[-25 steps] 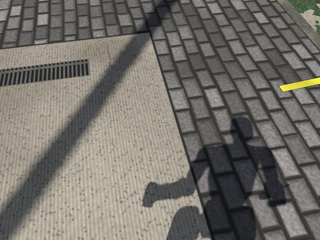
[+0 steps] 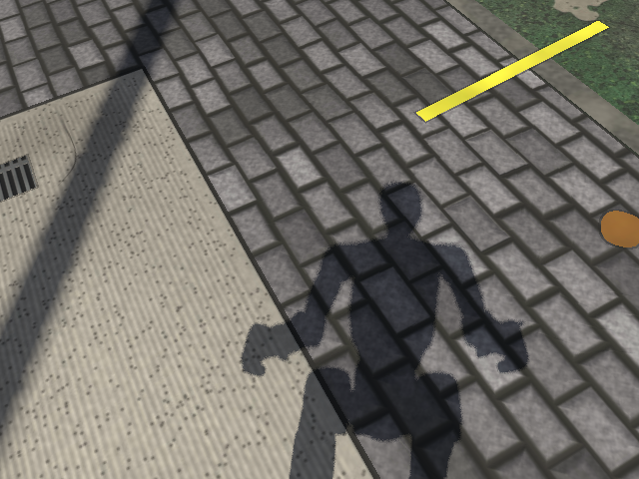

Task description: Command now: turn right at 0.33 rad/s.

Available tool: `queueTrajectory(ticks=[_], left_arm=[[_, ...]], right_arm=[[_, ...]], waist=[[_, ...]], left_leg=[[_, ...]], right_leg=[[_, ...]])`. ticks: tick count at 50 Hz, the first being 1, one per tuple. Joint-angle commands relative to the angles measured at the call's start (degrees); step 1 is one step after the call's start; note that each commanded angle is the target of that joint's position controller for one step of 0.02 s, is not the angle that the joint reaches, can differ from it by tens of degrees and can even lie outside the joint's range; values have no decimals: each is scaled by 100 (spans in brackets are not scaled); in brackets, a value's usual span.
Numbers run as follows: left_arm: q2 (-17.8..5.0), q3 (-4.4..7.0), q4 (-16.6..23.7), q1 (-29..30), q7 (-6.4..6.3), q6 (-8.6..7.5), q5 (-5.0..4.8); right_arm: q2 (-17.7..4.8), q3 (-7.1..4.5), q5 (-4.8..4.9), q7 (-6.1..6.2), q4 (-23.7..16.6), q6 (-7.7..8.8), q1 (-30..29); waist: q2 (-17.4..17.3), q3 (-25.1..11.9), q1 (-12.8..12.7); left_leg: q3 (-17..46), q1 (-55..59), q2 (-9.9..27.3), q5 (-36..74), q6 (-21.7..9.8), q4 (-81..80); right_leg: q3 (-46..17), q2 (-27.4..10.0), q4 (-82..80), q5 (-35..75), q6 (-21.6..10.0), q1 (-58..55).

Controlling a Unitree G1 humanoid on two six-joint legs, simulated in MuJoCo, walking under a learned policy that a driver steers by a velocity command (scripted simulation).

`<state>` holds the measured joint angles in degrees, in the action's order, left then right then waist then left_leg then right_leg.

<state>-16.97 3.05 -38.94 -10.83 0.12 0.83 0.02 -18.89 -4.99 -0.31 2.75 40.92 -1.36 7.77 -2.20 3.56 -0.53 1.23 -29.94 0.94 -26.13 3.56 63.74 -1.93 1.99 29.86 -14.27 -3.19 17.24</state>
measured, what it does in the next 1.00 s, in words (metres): walks ahead, turning left: left foot, then right foot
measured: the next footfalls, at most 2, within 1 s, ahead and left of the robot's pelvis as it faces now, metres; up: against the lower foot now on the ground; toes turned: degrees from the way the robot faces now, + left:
left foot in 0.28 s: +0.04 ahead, +0.14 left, +0.00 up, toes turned +3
right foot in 0.58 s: +0.14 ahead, -0.10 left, +0.00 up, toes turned +14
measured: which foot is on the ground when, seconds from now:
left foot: up 0.00-0.26, down 0.28-0.58, up 0.60-1.00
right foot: down 0.00-0.36, up 0.38-0.56, down 0.58-1.00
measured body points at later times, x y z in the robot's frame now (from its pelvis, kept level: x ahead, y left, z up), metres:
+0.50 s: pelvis +0.05 +0.00 +0.00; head +0.07 +0.01 +0.45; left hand +0.17 +0.30 -0.09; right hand +0.16 -0.27 -0.12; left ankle +0.00 +0.14 -0.74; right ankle +0.05 -0.10 -0.72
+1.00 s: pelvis +0.25 +0.05 -0.02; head +0.30 +0.06 +0.43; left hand +0.09 +0.28 -0.14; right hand +0.58 -0.02 -0.08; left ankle +0.36 +0.22 -0.72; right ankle +0.11 -0.11 -0.74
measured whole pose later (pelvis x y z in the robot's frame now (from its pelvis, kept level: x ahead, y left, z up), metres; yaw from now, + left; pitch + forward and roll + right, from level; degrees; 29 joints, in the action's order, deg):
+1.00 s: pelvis +0.25 +0.05 -0.02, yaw +25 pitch +2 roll +0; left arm -16.0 2.8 -49.5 -25.4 -0.7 -3.8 -0.8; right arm -14.0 -1.8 1.5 -4.0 32.5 2.8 0.3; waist -1.4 3.2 -6.4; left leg -2.7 -35.6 0.3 -5.1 -4.0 36.0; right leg 11.4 -0.7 14.0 -25.3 0.1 -9.6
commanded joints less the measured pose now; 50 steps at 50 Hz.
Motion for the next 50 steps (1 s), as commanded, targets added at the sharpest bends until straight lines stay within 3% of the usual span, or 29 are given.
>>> queueTrajectory(ticks=[1,3,5,8,11,13,14,15,16,17,18,19,20,21,22,24,27,28,29,30,31,32,34,37,41,43,46,48,50], left_arm=[[-725,147,455,348,-124,-103,26],[-455,41,385,359,-148,-126,69],[-337,-20,258,340,-146,-138,119],[-595,33,79,249,-89,-131,186],[-847,119,15,347,-105,-73,65],[-893,157,-58,272,-153,-38,-17],[-867,172,-81,130,-182,-40,-18],[-793,174,-14,58,-195,-71,54],[-641,158,129,173,-192,-109,107],[-557,143,220,493,-173,-143,102],[-443,138,317,728,-139,-204,36],[-256,110,402,870,-85,-297,-50],[-235,117,483,925,-19,-402,-123],[-373,158,525,1009,44,-502,-158],[-469,190,539,1041,104,-592,-169],[-438,177,491,1010,210,-700,-154],[-348,212,174,226,277,-747,-105],[-460,275,46,-172,246,-711,-95],[-661,354,-83,-907,175,-683,-89],[-1325,487,-112,-1504,120,-662,53],[-1303,455,-72,-1251,126,-679,110],[-910,344,-21,-973,81,-694,34],[-639,265,-19,-754,22,-706,31],[-542,227,-111,-839,-26,-707,81],[-659,228,-290,-889,-75,-657,46],[-730,219,-373,-885,-103,-623,38],[-843,207,-645,-1279,-101,-589,-54],[-988,221,-750,-1342,-97,-549,-101],[-1175,253,-812,-1354,-137,-485,-125]], right_arm=[[-444,-129,25,-4,-242,52,242],[-240,-37,55,-39,-179,40,245],[-59,70,32,-94,-163,40,106],[-287,59,87,-147,-203,44,-23],[-461,22,131,-143,-246,77,42],[-440,41,90,-159,-236,121,208],[-510,40,61,-158,-250,130,285],[-699,-3,60,-147,-252,129,344],[-774,-72,170,-152,-118,121,535],[-633,-70,209,-178,-91,146,772],[-622,-66,184,-190,-85,205,996],[-746,-87,175,-194,-58,278,1190],[-845,-107,151,-189,-61,350,1225],[-842,-115,122,-168,-90,408,1280],[-822,-112,136,-156,-124,435,1285],[-834,-116,217,-154,-229,369,1055],[-837,-116,210,-131,-536,183,461],[-645,-70,177,-128,-612,172,468],[-307,23,154,-133,-720,196,355],[119,162,207,-124,-1057,271,330],[-203,73,284,-122,-1045,348,641],[-400,2,299,-159,-898,366,651],[-333,-14,236,-228,-750,388,557],[-154,17,231,-378,-764,410,378],[57,129,205,-464,-1052,408,-249],[159,194,204,-549,-1161,446,-641],[277,269,206,-668,-1305,506,-1142],[111,203,196,-701,-1345,530,-1135],[-228,42,164,-678,-1255,504,-586]], waist=[[832,-954,158],[803,-945,131],[906,-844,20],[998,-501,-150],[869,-281,-84],[705,-349,49],[579,-542,36],[215,-657,-97],[-255,-727,-180],[-318,-527,10],[-499,-239,146],[-911,-30,216],[-1263,130,222],[-1302,114,301],[-1121,10,315],[-729,-145,239],[-707,-493,-249],[-578,-637,-386],[-117,-806,-679],[1547,-969,-769],[1578,-576,-464],[1033,-26,-325],[674,206,-245],[802,7,-263],[582,165,-341],[615,271,-436],[527,369,-538],[673,172,-325],[978,-358,164]], left_leg=[[200,-168,104,637,101,203],[197,111,235,866,143,-623],[175,639,353,956,145,-1576],[19,1070,300,659,88,-2283],[-90,993,186,595,-38,-2773],[-132,1225,139,1434,-178,-3491],[-5,1457,190,1958,-310,-3616],[228,1665,344,2524,-486,-3344],[482,1652,359,1484,-806,-3281],[954,1430,500,2,-1118,-3616],[1723,1395,842,-1145,-1414,-4154],[2659,1568,1190,-1711,-1727,-4753],[3361,1904,1473,-1649,-1950,-5106],[3618,2255,1660,-1321,-2025,-5167],[3589,2521,1666,-937,-1986,-5110],[2949,2524,1288,-303,-1708,-4963],[2010,1421,547,582,-1294,-4588],[1829,898,356,561,-1116,-4254],[1502,59,40,199,-824,-3326],[838,-1176,-584,-535,-496,-1395],[1069,-1717,-272,-718,-435,-243],[1103,-2059,3,-181,-474,221],[991,-2065,200,786,-490,269],[600,-1769,320,1422,-420,260],[269,-1771,342,2004,-258,-771],[-49,-1399,313,2484,-292,-1623],[-413,-895,106,2491,-497,-2466],[-584,-450,-176,2207,-761,-2778],[-700,440,-505,1822,-1081,-2947]], right_leg=[[-1288,-1338,-1048,2383,-978,-866],[-993,-1232,-1075,2165,-919,-914],[-820,-1169,-1148,1665,-862,-782],[-970,-1312,-1280,917,-970,-535],[-1163,-1488,-1056,1155,-1020,-695],[-1038,-1458,-767,1732,-859,-886],[-925,-1342,-689,1113,-685,-911],[-686,-1048,-464,125,-500,-699],[-203,-557,-259,-1161,-335,-401],[93,-315,113,-1944,-171,-54],[243,-145,592,-2093,-73,472],[338,138,1101,-1927,-11,917],[177,210,1392,-1896,-21,1389],[-125,35,1725,-2051,-60,1802],[-260,-78,1824,-2085,-78,1993],[-135,-106,1036,-1713,-19,1567],[398,224,-471,374,204,-680],[353,132,-468,583,273,-1512],[-242,-450,-586,186,146,-2464],[-2698,-1962,-1499,-1376,-533,-3101],[-3911,-2638,-1848,-2056,-1048,-2619],[-3380,-2503,-1873,-2187,-1004,-2383],[-2004,-1971,-1860,-706,-631,-2176],[-632,-1546,-1799,1572,-397,-2022],[131,-1496,-1963,2269,-465,-1850],[530,-1410,-2021,2373,-371,-1665],[724,-1552,-2026,3008,-424,-1762],[840,-1679,-1649,4708,-442,-2143],[927,-1768,-697,6425,-404,-2488]])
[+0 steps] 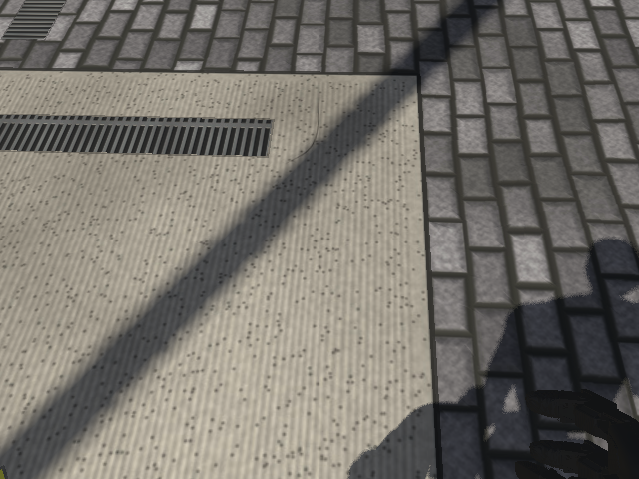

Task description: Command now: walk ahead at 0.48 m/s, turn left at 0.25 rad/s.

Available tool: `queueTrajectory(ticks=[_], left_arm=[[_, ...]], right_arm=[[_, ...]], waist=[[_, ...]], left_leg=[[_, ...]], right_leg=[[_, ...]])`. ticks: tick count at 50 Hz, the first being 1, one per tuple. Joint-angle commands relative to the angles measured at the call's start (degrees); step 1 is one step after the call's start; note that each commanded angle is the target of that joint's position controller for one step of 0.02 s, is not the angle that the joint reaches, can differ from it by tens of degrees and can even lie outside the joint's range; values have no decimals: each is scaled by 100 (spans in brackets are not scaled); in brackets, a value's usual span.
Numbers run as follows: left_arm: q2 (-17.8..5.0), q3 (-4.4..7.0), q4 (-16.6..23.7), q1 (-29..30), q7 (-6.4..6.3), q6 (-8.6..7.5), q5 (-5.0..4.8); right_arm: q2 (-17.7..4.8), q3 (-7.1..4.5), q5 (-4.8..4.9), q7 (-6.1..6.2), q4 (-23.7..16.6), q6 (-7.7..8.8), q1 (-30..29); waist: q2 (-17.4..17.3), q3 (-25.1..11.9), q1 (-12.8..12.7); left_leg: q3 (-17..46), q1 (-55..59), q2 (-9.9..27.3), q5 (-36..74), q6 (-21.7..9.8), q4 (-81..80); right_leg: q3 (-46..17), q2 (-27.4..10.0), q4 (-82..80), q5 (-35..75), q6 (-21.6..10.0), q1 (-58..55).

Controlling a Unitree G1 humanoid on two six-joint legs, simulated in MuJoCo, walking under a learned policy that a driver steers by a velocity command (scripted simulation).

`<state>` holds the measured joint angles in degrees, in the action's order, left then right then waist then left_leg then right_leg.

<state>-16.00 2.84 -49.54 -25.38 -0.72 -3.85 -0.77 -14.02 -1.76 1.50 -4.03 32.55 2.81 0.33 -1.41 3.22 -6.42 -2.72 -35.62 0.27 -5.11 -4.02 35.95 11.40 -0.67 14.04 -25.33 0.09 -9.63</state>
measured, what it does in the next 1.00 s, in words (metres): walks ahead, turning right: left foot, then right foot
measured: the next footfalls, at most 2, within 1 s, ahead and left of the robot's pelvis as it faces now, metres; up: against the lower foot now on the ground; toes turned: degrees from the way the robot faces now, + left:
left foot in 0.04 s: +0.20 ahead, +0.10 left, +0.00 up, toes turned +2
right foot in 0.58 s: +0.48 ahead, -0.17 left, +0.00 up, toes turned -16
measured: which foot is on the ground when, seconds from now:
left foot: up 0.00-0.02, down 0.04-0.60, up 0.62-1.00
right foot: down 0.00-0.04, up 0.06-0.56, down 0.58-1.00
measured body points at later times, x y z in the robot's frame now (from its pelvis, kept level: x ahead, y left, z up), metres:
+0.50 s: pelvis +0.28 -0.01 +0.01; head +0.31 -0.03 +0.46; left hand +0.50 +0.19 -0.09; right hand +0.28 -0.30 -0.11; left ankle +0.16 +0.10 -0.72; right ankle +0.44 -0.18 -0.69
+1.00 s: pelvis +0.56 -0.10 +0.02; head +0.59 -0.13 +0.47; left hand +0.74 +0.14 -0.08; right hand +0.67 -0.42 -0.06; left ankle +0.79 -0.04 -0.69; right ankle +0.44 -0.16 -0.72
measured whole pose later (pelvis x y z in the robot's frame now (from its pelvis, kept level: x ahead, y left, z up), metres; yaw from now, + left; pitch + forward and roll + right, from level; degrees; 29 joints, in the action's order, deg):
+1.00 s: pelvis +0.56 -0.10 +0.02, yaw -27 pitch +2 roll +0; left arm -17.0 3.5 -40.9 -19.7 -0.7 -2.6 -1.2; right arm -16.2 -2.0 0.0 -1.4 39.3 5.8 2.3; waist -2.6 1.6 -4.3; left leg 4.3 -33.7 1.9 3.4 2.8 30.7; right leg -9.6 6.0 22.2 -18.5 -4.0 5.0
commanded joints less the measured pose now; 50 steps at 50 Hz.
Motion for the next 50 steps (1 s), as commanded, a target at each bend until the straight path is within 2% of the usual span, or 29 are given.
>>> queueTrajectory(ticks=[1,2,3,4,5,6,7,8,10,12,14,17,19,22,24,27,28,29,30,31,32,33,34,35,36,39,44,47,50], left_arm=[[-1280,257,209,147,-65,23,-58],[-1217,208,265,298,-86,10,-58],[-396,-37,484,-271,2,-57,113],[-670,-22,353,-366,88,-209,-77],[-1122,158,632,468,113,-239,-293],[-981,121,817,823,96,-240,-321],[-827,108,765,867,58,-201,-215],[-787,138,676,662,44,-107,-144],[-550,115,507,252,37,77,-131],[-458,112,556,384,12,173,-123],[-459,118,699,752,-10,176,-95],[-378,78,847,1216,77,92,-69],[-267,17,991,1658,164,61,-48],[-241,-22,1285,2202,287,56,-49],[-288,-11,1487,2404,373,61,-44],[-573,142,1580,1947,430,122,-44],[-802,278,1450,1260,408,149,-55],[-1139,472,1228,294,324,185,-65],[-1831,646,1154,-111,209,211,-72],[-1795,571,1374,-19,250,117,-63],[-1331,440,1371,58,290,53,-7],[-1133,382,1352,322,284,12,-14],[-963,325,1402,730,275,5,-35],[-793,267,1490,1012,250,-2,9],[-751,244,1570,1147,229,-3,57],[-892,284,1503,1100,137,-40,21],[-1020,322,1317,735,-7,44,-46],[-1004,310,1156,466,-18,65,-55],[-932,292,1019,349,-29,91,-39]], right_arm=[[-946,-413,-12,55,-224,58,921],[-1187,-538,-46,180,-13,-2,1814],[-1732,-607,-186,285,154,-21,2361],[-1358,-498,-215,307,82,24,2509],[-1120,-415,-197,285,153,62,2131],[-965,-368,-144,274,251,109,1742],[-754,-310,-139,251,315,163,1439],[-570,-276,-178,226,327,224,1227],[-513,-307,-201,204,436,353,1096],[-594,-343,-216,215,607,443,1069],[-659,-368,-255,263,754,467,1163],[-767,-380,-247,335,856,443,1215],[-897,-407,-211,371,934,411,1357],[-1057,-460,-130,406,1108,295,1687],[-1148,-492,-67,430,1179,185,1783],[-1404,-551,-33,501,1128,42,1604],[-1440,-550,-20,524,1102,-7,1530],[-1335,-487,-11,551,1063,-5,1498],[-670,-276,-213,516,807,90,2014],[-552,-151,-203,426,669,313,1969],[-1070,-287,36,345,545,456,1269],[-1036,-253,102,332,424,531,999],[-978,-246,-24,378,467,547,978],[-1044,-293,-139,408,502,505,1052],[-1045,-311,-178,402,512,434,1141],[-838,-260,-253,422,519,275,1161],[-577,-131,-213,391,257,287,49],[-641,-129,-132,282,216,372,-280],[-826,-201,-130,212,193,448,-260]], waist=[[868,-766,1235],[777,-1144,1756],[-698,-2108,1340],[-491,-3188,1494],[-150,-2121,1521],[-116,-1189,1233],[76,-755,964],[-99,-548,732],[-221,-477,503],[-197,-192,444],[-203,-6,536],[-158,57,687],[-61,151,883],[15,309,1100],[-33,313,1101],[-333,-248,673],[-332,-653,265],[-142,-1154,-249],[1241,-1746,37],[1391,-2699,162],[758,-2238,-133],[533,-1441,30],[101,-925,327],[191,-721,538],[318,-659,675],[336,-556,762],[606,-355,361],[684,-326,167],[782,-255,217]], left_leg=[[-253,2161,-516,-3,-531,-506],[248,3789,-169,317,-747,-650],[2684,6313,1627,486,-1450,-342],[4687,6512,2496,-298,-1993,-1209],[3639,5550,2173,-338,-1581,-1599],[2686,4509,1883,-123,-1304,-1827],[2131,3757,1597,148,-1111,-2023],[1634,3199,1366,281,-996,-2251],[1207,2609,1269,269,-984,-2669],[745,2301,1261,534,-924,-2885],[359,2387,1191,730,-839,-2958],[-168,2648,1041,913,-676,-2957],[-357,2853,1125,933,-626,-2987],[-481,3580,1402,1112,-603,-2800],[-550,4058,1566,1554,-527,-2516],[-791,4327,1576,4157,-306,-1332],[-902,4145,1454,4658,-191,-353],[-1018,3335,1208,4069,34,1049],[-949,989,502,124,398,3213],[406,-391,-435,-2964,527,4505],[958,-1030,-72,-2566,384,4647],[858,-1147,165,-2067,275,4244],[801,-887,411,-1698,286,3690],[803,-464,572,-1439,339,3282],[804,-143,623,-1286,404,3131],[622,20,566,-919,691,2487],[529,328,179,723,866,281],[539,600,86,1194,785,-379],[639,588,111,758,518,-718]], right_leg=[[-361,-1457,1781,7692,-664,496],[-365,-1308,3043,6795,-520,1617],[-486,-343,5515,1097,-263,3954],[-1891,237,6650,-916,-260,4546],[-2052,-68,6684,-475,-268,4930],[-1831,-359,6231,90,-254,4969],[-1744,-561,5867,425,-188,4811],[-1767,-711,5647,733,-124,4462],[-1754,-801,5556,1056,7,4023],[-1811,-837,5324,1285,111,4244],[-1899,-821,4873,1797,188,4662],[-1746,-734,3725,2799,157,4737],[-1470,-674,3078,3140,98,4701],[-1270,-616,2512,2918,-63,5040],[-1108,-536,2304,2437,-218,5180],[-616,3,2254,1538,-570,4185],[-502,273,2126,1473,-741,3270],[-704,397,1789,1820,-981,1716],[-3146,-1004,1758,1772,-1759,-473],[-6066,-1903,647,848,-2619,-1467],[-5518,-1788,309,665,-2233,-1251],[-4688,-1574,291,962,-1988,-438],[-4009,-1307,282,1611,-1786,468],[-3572,-1121,194,2262,-1705,1113],[-3395,-981,71,2606,-1692,1509],[-2886,-779,-73,3423,-1723,2077],[-2500,-352,43,2710,-1314,2358],[-2719,-570,154,2230,-1236,2121],[-3113,-892,521,2305,-1150,1509]])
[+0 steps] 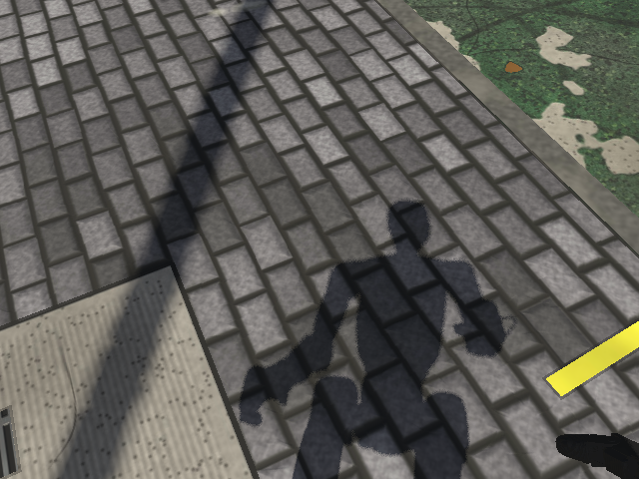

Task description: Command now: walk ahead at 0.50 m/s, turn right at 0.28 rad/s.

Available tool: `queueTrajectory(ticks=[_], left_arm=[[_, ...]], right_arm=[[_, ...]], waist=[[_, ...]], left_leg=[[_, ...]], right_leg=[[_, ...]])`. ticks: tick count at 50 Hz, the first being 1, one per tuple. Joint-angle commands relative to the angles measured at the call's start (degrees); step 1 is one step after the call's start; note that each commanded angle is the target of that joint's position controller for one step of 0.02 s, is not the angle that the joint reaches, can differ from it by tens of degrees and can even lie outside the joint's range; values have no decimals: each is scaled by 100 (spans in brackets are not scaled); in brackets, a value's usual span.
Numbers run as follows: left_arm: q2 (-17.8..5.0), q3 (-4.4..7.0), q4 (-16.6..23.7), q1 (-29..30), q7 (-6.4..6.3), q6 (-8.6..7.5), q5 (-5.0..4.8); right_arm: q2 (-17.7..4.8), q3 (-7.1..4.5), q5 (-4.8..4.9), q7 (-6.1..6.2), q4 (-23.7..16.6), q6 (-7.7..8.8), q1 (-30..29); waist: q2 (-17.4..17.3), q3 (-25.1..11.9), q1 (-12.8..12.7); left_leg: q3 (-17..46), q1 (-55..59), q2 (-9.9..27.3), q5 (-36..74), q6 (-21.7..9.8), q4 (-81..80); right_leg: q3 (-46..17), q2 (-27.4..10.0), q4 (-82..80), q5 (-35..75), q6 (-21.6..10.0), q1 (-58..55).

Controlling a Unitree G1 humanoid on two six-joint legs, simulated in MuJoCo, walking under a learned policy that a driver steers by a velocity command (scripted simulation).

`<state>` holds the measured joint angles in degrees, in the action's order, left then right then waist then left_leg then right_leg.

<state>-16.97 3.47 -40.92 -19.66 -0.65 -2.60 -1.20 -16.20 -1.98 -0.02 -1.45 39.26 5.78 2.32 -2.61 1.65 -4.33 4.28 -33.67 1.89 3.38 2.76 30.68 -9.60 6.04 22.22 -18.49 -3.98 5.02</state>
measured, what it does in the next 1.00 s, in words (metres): walks ahead, turning left: left foot, then right foot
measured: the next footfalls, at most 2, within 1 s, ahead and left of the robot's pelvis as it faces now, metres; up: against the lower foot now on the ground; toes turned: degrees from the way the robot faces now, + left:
left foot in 0.08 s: +0.22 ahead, +0.13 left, +0.00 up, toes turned -3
right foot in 0.56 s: +0.48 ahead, -0.06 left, +0.00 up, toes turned +16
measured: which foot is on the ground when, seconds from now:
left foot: up 0.00-0.06, down 0.08-0.56, up 0.58-1.00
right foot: down 0.00-0.10, up 0.12-0.54, down 0.56-1.00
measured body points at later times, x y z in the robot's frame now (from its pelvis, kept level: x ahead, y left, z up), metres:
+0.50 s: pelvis +0.28 +0.04 +0.00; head +0.31 +0.05 +0.45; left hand +0.50 +0.29 -0.06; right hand +0.31 -0.25 -0.12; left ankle +0.18 +0.13 -0.74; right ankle +0.44 -0.08 -0.72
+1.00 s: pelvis +0.52 +0.10 -0.01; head +0.55 +0.13 +0.44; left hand +0.39 +0.37 -0.13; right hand +0.84 +0.00 -0.08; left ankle +0.61 +0.28 -0.72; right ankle +0.45 -0.08 -0.74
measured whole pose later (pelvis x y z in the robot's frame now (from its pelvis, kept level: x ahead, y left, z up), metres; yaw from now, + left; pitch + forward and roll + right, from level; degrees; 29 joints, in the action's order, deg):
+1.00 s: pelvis +0.52 +0.10 -0.01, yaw +28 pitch +2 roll -3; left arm -18.0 4.6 -47.5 -19.9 -0.1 -4.1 -1.2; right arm -16.3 -2.6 1.2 -3.1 34.7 1.3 3.8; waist -2.1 2.6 -5.8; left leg -0.2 -35.5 4.0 -4.3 -2.4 37.3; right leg 11.5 -0.6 14.8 -20.7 2.0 -4.6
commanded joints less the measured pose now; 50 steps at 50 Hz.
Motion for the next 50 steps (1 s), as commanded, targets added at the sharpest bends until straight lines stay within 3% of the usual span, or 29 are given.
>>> queueTrajectory(ticks=[1,2,3,4,5,6,7,8,9,10,13,18,23,25,26,27,28,29,30,31,32,33,35,39,44,48,50], left_arm=[[-865,240,136,-172,-34,-19,29],[-873,247,133,-101,-27,-1,40],[-790,216,146,-40,-19,12,53],[-612,130,208,-38,-14,15,110],[-316,24,260,-722,-17,-43,97],[-351,-17,257,-871,-7,-113,58],[-793,76,346,-267,15,-169,-23],[-821,70,481,358,32,-222,-21],[-732,58,591,722,46,-281,78],[-684,78,620,757,48,-315,175],[-437,28,620,627,63,-319,229],[-182,-95,806,1565,76,-340,185],[-349,-24,941,2164,156,-431,79],[-479,50,918,2020,158,-471,54],[-548,105,827,1698,140,-488,56],[-701,189,726,1199,95,-500,100],[-1020,286,648,325,35,-497,181],[-1409,378,482,-113,42,-396,238],[-1023,323,441,-114,82,-363,121],[-635,222,475,98,73,-351,100],[-505,170,473,341,79,-336,136],[-404,136,427,529,87,-323,164],[-323,112,350,685,89,-347,195],[-597,217,123,654,85,-406,141],[-865,271,-95,529,46,-339,98],[-1081,336,-293,258,41,-238,-21],[-1244,383,-318,249,15,-162,-59]], right_arm=[[-659,-203,31,-52,-448,163,-311],[-711,-234,28,-46,-389,177,-79],[-840,-316,3,-19,-239,189,416],[-1043,-385,-54,1,-109,200,1173],[-1538,-510,-118,-2,-6,179,1877],[-1353,-490,69,-90,202,125,2166],[-969,-369,188,-98,128,98,1874],[-802,-313,119,-73,30,40,1568],[-733,-274,56,-66,9,-2,1396],[-655,-243,20,-41,-16,-8,1314],[-663,-237,58,38,7,-43,1344],[-979,-348,143,196,172,-144,1665],[-944,-351,193,252,306,-285,2074],[-968,-375,188,266,285,-326,1992],[-903,-364,187,266,255,-341,1896],[-748,-315,155,252,198,-333,1829],[-424,-200,67,225,64,-300,1754],[-74,-87,178,238,-100,-243,2446],[-601,-173,261,248,-19,-236,2532],[-891,-262,240,242,-24,-270,2035],[-870,-278,174,239,-63,-298,1728],[-804,-293,122,223,-128,-304,1538],[-598,-284,163,156,-206,-364,1467],[-343,-199,113,91,-441,-427,1090],[-260,-120,125,-78,-640,-342,318],[-366,-148,144,-183,-916,-359,-186],[-535,-237,108,-202,-974,-393,-44]], waist=[[996,-83,91],[1059,-123,215],[999,-381,465],[753,-1089,792],[-520,-2005,708],[-1549,-2065,729],[-816,-1196,834],[-265,-642,859],[65,-169,767],[50,-132,627],[-299,-288,450],[-218,-163,726],[-280,-163,869],[-408,-173,700],[-420,-261,494],[-368,-571,233],[181,-1306,-158],[1792,-1890,106],[1719,-1565,84],[1124,-863,-28],[765,-475,39],[707,-231,142],[898,-60,313],[737,23,343],[567,116,94],[587,245,31],[722,38,229]], left_leg=[[-119,430,-46,-351,-276,-218],[-255,681,-101,-553,-414,-325],[-420,1344,-224,-554,-601,-504],[20,2596,219,-334,-936,-280],[2110,4688,1325,-718,-1855,-302],[4130,5294,1874,-2195,-2327,-1325],[3963,4761,1774,-3087,-2070,-1519],[3213,4044,1516,-2873,-1863,-1558],[2676,3363,1264,-2219,-1802,-1668],[2357,3045,1062,-1653,-1733,-1730],[1789,2697,730,-590,-1767,-1860],[1280,2142,469,-295,-1600,-1845],[1740,2343,541,-760,-1406,-1417],[2016,2466,601,-804,-1303,-1138],[2013,2393,505,-721,-1201,-871],[1843,2156,263,-554,-1035,-280],[1385,1501,-59,-1179,-829,1214],[564,-294,-788,-3560,-513,2866],[534,-1091,-312,-3685,-425,3779],[535,-1266,-106,-3136,-369,4083],[396,-1125,51,-2720,-315,4060],[361,-1036,176,-2437,-285,3875],[252,-719,366,-2161,-263,3626],[117,-829,487,-1612,-117,2881],[-231,-410,387,-266,-243,1295],[-480,-309,254,-612,-507,671],[-783,213,-54,-1201,-735,538]], right_leg=[[-1040,-1668,-198,1876,-705,-148],[-986,-1672,13,2390,-641,-264],[-767,-1439,599,3302,-527,-314],[-448,-1154,1778,3338,-366,44],[87,-392,3803,1705,77,1766],[220,-26,4958,-1261,319,3186],[28,-423,5309,-1056,259,3827],[191,-641,5206,-620,226,3863],[316,-789,4813,-341,230,3842],[310,-953,4361,-67,252,3595],[513,-974,3476,63,467,3126],[639,-712,1588,1461,742,2574],[481,-459,648,1852,697,1997],[452,-470,418,1542,555,1629],[504,-503,182,1549,423,1138],[436,-711,92,1496,235,280],[-410,-1653,199,1183,-158,-1071],[-2707,-2881,-181,176,-1025,-2547],[-3484,-3095,-422,-907,-1153,-2333],[-2647,-2800,-503,-784,-939,-1740],[-1842,-2510,-602,-60,-775,-1139],[-1351,-2294,-737,506,-705,-699],[-580,-2035,-1019,1188,-620,-134],[209,-2087,-1338,2017,-784,39],[1177,-1943,-1349,2360,-560,-81],[1493,-2162,-1102,2759,-375,-665],[1732,-2183,-451,4373,-246,-895]])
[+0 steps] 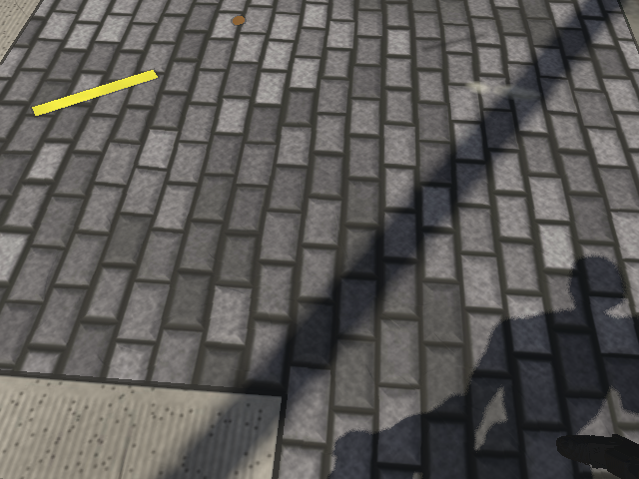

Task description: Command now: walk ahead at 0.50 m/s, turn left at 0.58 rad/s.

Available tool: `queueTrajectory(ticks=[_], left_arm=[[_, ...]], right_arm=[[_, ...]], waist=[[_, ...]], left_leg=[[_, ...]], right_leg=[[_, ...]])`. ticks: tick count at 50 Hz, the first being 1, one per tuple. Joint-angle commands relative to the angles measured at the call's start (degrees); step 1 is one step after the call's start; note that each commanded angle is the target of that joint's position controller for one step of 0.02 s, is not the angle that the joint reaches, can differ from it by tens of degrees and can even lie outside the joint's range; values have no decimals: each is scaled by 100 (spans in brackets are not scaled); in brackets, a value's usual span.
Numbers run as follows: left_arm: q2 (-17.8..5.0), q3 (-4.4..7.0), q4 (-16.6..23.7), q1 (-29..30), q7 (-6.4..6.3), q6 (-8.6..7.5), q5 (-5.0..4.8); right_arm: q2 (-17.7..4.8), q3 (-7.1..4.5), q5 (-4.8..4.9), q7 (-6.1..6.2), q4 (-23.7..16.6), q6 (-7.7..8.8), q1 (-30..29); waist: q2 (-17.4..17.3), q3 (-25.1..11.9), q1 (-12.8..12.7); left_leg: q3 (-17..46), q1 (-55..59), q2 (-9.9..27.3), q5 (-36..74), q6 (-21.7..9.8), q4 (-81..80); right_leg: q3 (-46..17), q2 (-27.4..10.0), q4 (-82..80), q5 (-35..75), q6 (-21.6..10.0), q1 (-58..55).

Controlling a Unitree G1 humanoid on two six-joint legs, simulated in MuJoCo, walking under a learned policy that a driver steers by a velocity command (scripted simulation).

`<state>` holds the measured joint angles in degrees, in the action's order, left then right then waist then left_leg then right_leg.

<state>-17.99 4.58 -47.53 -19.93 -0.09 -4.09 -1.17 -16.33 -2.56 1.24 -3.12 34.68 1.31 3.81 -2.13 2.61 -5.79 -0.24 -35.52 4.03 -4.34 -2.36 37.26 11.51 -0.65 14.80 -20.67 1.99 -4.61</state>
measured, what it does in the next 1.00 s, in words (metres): walks ahead, turning right: left foot, then right foot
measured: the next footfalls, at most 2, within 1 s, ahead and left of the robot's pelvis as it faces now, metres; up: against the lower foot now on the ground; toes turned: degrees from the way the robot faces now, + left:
left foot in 0.06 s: +0.20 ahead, +0.12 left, +0.00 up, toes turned +4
right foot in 0.62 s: +0.50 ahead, -0.11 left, +0.00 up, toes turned -12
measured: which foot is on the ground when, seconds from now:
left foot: up 0.00-0.04, down 0.06-0.60, up 0.62-1.00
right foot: down 0.00-0.06, up 0.08-0.60, down 0.62-1.00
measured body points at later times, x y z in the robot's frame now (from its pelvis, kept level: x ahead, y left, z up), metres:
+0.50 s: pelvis +0.27 +0.03 +0.01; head +0.30 +0.03 +0.46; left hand +0.46 +0.26 -0.10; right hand +0.31 -0.26 -0.11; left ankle +0.16 +0.11 -0.73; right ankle +0.45 -0.13 -0.69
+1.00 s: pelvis +0.56 -0.04 +0.01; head +0.59 -0.06 +0.46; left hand +0.73 +0.21 -0.09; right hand +0.68 -0.35 -0.07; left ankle +0.79 +0.05 -0.70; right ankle +0.46 -0.10 -0.73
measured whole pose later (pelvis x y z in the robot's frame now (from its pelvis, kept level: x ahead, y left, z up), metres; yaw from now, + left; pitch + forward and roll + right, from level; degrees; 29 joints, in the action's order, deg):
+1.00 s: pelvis +0.56 -0.04 +0.01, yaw -23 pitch +2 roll +0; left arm -17.0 3.9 -40.9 -19.1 -0.7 -1.9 -1.5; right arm -16.3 -1.9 0.1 -0.9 38.8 5.6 2.3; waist -1.9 1.9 -4.5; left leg 6.1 -33.8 2.1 1.0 3.9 31.1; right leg -9.9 6.4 23.2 -17.9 -3.9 6.8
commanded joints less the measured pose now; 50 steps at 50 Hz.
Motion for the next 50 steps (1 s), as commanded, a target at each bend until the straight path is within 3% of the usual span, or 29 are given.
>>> queueTrajectory(ticks=[1,2,3,4,5,6,7,8,9,11,14,20,25,28,29,30,31,32,33,34,35,36,37,40,44,47,50], left_arm=[[-1222,293,345,288,-64,34,-78],[-1111,232,313,207,-79,59,-87],[-811,79,353,44,-78,23,67],[-27,-211,576,-666,51,-100,214],[-668,-74,435,-117,105,-219,-21],[-883,-2,640,512,117,-255,-223],[-766,-41,665,666,74,-263,-175],[-736,-28,605,681,44,-227,-57],[-708,-14,523,440,52,-143,-46],[-502,-33,365,155,43,27,-57],[-356,-40,427,456,-2,139,-43],[-107,-120,648,1262,154,50,-3],[-51,-172,1079,1914,353,38,8],[-249,-70,1213,1635,425,82,6],[-419,24,1150,1179,414,107,4],[-691,180,982,360,358,117,-6],[-1131,357,818,-531,242,171,-10],[-1640,431,849,-437,200,137,-50],[-1157,297,955,-619,198,82,-17],[-913,228,949,-390,187,40,29],[-792,191,1002,-16,179,22,8],[-624,139,1079,347,171,27,2],[-514,89,1180,536,142,24,80],[-624,115,1208,641,68,13,59],[-838,181,1091,407,-59,81,1],[-873,195,968,69,-81,148,-24],[-793,187,918,-18,-103,187,-49]], right_arm=[[-690,-278,-34,-24,-447,27,223],[-896,-422,-28,31,-214,12,1095],[-1246,-564,-15,150,11,-34,2059],[-1825,-582,-3,183,1,25,1931],[-1252,-440,-28,167,-86,75,2147],[-1089,-362,-99,145,3,145,1891],[-965,-316,-92,148,45,188,1520],[-754,-255,-123,149,61,221,1191],[-619,-208,-181,147,55,270,1007],[-560,-211,-186,141,158,391,883],[-612,-248,-247,191,386,499,948],[-719,-259,-204,312,668,481,1114],[-874,-331,-102,366,973,266,1517],[-1094,-389,-67,460,947,121,1368],[-1158,-402,-67,499,924,74,1311],[-1165,-389,-46,531,897,47,1201],[-1014,-312,-102,552,811,104,1245],[-131,-37,-280,408,553,280,1902],[-576,-86,-100,296,526,522,1328],[-834,-152,111,235,318,653,751],[-770,-120,62,252,273,720,629],[-788,-153,-88,287,316,719,594],[-821,-190,-150,291,327,660,713],[-633,-158,-216,308,333,472,865],[-337,-25,-220,306,122,439,14],[-404,-37,-115,244,2,491,-472],[-653,-141,-72,195,-29,559,-479]], waist=[[721,-349,649],[551,-815,1124],[-22,-1385,1518],[-1474,-2149,806],[-570,-2571,1338],[-393,-1609,1361],[-86,-1107,1113],[-83,-773,903],[-235,-680,682],[-216,-584,509],[-67,-199,539],[-12,120,859],[53,327,1076],[-266,-103,756],[-360,-410,479],[-275,-839,-2],[251,-1383,-405],[1700,-1864,319],[1036,-2456,-136],[764,-1620,-197],[262,-1086,73],[97,-705,305],[237,-606,501],[341,-423,699],[561,-252,402],[688,-306,163],[810,-339,249]], left_leg=[[-499,1038,-506,-625,-370,-203],[-492,2455,-730,-301,-585,-560],[570,4313,-77,-139,-881,-605],[3817,5987,1587,-1107,-1935,-1196],[4381,5880,1799,-1640,-1884,-1805],[3378,5155,1614,-1105,-1589,-1881],[2621,4296,1385,-501,-1384,-1923],[2045,3609,1162,23,-1258,-2040],[1668,3124,1021,287,-1186,-2240],[1184,2681,946,498,-1201,-2620],[487,2587,877,879,-1088,-2903],[-457,3024,758,998,-722,-3110],[-697,4217,1138,1886,-669,-2645],[-936,4482,1161,4439,-482,-1651],[-1006,4414,1111,5164,-406,-938],[-1124,3949,936,5085,-249,182],[-1118,2639,664,3393,-18,1853],[-609,-85,-632,-2533,371,3897],[637,-768,-681,-2922,272,4481],[702,-1152,-369,-2378,140,4281],[646,-1000,-117,-1909,94,3728],[578,-696,39,-1700,156,3212],[603,-299,138,-1533,224,3008],[408,51,158,-1302,532,2251],[227,514,-145,259,733,396],[274,883,-396,903,720,-422],[532,988,-393,532,536,-845]], right_leg=[[-230,-1458,1013,5462,-761,83],[-96,-1306,2096,5624,-633,607],[-79,-1095,3724,3829,-438,2012],[-542,-54,5739,-1278,-139,4294],[-1568,-118,6311,-1318,-220,4653],[-1509,-328,6323,-848,-300,5015],[-1477,-593,5903,-323,-323,4847],[-1485,-752,5549,0,-284,4566],[-1572,-874,5397,278,-258,4146],[-1582,-866,5221,568,-162,3826],[-1803,-758,4653,1279,-30,4260],[-1469,-526,2765,2878,-112,4280],[-1119,-399,2092,2164,-387,4792],[-615,56,2071,1265,-696,4005],[-492,275,2098,1027,-838,3372],[-516,478,1751,1277,-1052,2151],[-1566,-72,1513,1443,-1393,387],[-4794,-1575,1179,755,-2546,-1648],[-5850,-1814,455,277,-2687,-2033],[-4965,-1650,288,613,-2364,-1467],[-4300,-1402,265,1123,-2159,-612],[-3807,-1183,185,1765,-2034,154],[-3533,-1043,53,2231,-2021,672],[-3044,-831,-174,2885,-2026,1524],[-2432,-313,-96,2492,-1621,2141],[-2717,-375,78,1881,-1440,2027],[-3301,-618,559,1470,-1310,1479]])
Keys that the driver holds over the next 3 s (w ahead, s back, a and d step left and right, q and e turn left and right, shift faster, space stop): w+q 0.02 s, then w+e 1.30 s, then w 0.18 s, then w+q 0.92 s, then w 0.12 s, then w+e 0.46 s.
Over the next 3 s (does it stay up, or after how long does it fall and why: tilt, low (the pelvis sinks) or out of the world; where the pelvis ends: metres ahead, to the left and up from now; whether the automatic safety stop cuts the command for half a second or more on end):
stays up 1.54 -0.51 0.01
